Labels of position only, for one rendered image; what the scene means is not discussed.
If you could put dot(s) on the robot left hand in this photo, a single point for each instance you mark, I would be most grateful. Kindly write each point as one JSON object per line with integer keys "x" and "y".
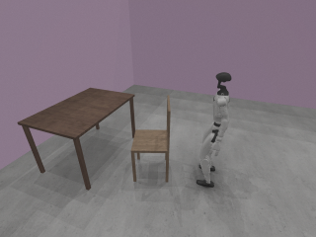
{"x": 215, "y": 146}

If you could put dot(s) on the right robot foot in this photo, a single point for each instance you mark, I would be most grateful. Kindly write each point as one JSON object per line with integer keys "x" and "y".
{"x": 212, "y": 168}

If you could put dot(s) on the table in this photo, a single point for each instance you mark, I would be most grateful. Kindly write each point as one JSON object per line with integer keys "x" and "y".
{"x": 73, "y": 117}

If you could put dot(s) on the left robot forearm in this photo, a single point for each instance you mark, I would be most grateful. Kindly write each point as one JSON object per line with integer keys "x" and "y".
{"x": 222, "y": 129}

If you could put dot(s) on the chair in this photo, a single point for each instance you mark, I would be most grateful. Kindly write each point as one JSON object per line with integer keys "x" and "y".
{"x": 152, "y": 141}

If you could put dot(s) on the robot right thigh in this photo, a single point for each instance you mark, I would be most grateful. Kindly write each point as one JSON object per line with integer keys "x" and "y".
{"x": 207, "y": 132}

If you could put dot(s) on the left robot upper arm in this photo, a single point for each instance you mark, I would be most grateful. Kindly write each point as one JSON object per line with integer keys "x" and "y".
{"x": 222, "y": 104}

